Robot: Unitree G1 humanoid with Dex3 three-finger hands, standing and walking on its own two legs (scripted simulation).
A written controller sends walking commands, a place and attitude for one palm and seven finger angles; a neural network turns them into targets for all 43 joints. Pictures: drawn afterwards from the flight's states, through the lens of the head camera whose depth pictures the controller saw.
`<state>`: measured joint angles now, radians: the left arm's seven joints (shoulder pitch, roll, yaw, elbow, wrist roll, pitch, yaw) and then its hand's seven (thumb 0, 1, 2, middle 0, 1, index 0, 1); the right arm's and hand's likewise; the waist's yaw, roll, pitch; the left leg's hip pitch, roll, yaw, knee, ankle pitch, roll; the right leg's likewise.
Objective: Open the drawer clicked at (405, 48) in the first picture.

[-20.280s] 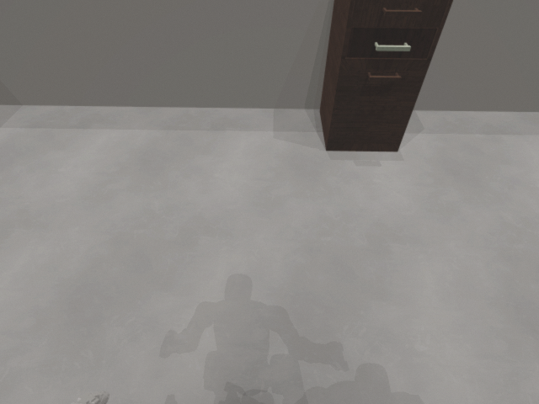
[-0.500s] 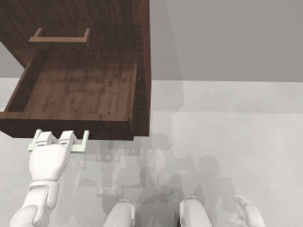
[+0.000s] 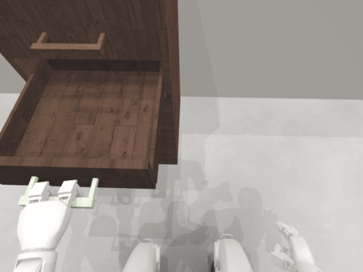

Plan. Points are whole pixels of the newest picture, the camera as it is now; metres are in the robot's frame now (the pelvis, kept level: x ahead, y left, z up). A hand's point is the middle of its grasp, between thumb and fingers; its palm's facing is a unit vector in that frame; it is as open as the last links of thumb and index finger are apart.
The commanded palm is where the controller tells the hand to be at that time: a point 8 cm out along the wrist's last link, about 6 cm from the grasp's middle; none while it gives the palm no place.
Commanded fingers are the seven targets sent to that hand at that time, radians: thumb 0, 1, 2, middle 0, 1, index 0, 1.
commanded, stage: pull the drawer open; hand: left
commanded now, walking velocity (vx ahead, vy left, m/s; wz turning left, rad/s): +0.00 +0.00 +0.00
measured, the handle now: (61, 192) +0.28 +0.28 -0.02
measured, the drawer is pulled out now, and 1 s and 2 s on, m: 0.30 0.30 0.30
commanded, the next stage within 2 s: open the thumb to release the handle in 0.14 s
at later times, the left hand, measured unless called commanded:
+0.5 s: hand (61, 217) +0.23 +0.28 -0.04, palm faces -0.03 -0.02 -1.00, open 7.1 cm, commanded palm +0.21 +0.27 +0.00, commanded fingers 0.00 -0.08 0.48 -0.33 -1.25 -0.33 -1.25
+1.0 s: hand (63, 220) +0.22 +0.27 -0.04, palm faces -0.02 -0.02 -1.00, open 13.7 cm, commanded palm +0.21 +0.27 +0.01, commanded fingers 0.00 -0.50 0.30 -0.30 -1.20 -0.30 -1.20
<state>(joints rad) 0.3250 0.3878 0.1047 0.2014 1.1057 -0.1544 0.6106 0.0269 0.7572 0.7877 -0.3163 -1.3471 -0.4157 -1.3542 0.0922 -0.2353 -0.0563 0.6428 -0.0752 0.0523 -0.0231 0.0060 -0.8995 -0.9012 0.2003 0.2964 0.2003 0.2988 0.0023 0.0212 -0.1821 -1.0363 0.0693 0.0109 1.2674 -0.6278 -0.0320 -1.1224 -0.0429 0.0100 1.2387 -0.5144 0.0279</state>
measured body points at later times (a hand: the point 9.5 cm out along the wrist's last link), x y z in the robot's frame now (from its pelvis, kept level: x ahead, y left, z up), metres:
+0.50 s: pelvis -0.01 +0.00 +0.00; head +0.10 -0.01 +0.43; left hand +0.23 +0.27 +0.01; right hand +0.18 -0.24 -0.13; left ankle -0.02 +0.14 -0.62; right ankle +0.03 -0.14 -0.62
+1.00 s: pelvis -0.02 -0.01 +0.00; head +0.07 -0.02 +0.44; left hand +0.22 +0.27 +0.02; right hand +0.15 -0.25 -0.13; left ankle -0.02 +0.14 -0.62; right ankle +0.03 -0.14 -0.63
